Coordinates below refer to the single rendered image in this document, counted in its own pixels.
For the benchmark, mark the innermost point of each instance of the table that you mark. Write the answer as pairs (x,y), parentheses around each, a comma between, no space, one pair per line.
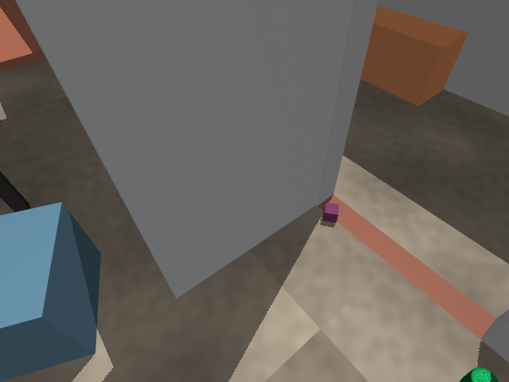
(18,46)

